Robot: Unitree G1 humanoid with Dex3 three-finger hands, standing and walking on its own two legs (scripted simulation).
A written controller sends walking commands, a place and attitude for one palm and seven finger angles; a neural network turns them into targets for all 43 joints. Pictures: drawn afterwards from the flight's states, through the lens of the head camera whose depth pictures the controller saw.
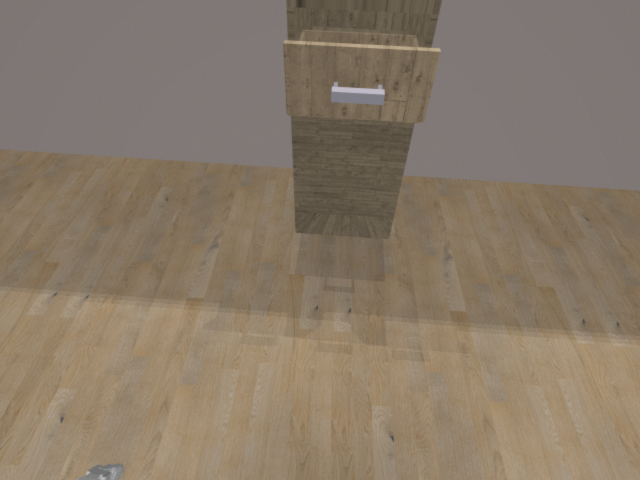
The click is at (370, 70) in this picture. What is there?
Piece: drawer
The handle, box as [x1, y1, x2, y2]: [331, 82, 384, 104]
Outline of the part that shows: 332,87 331,101 373,104 383,103 384,90 381,88 381,85 378,85 377,89 338,87 337,82 334,82 334,86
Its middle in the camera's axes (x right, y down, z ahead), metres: +0.09 -0.36 +0.93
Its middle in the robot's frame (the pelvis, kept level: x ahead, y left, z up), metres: +0.95 -0.03 +0.03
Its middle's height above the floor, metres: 0.81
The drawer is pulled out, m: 0.24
